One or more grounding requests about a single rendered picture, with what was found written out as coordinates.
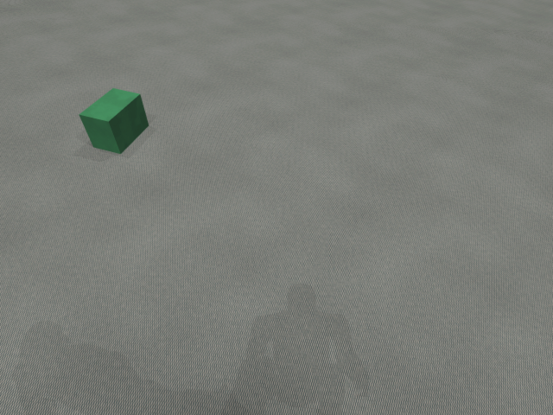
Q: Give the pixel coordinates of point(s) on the carton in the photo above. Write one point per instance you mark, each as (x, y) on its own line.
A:
(115, 120)

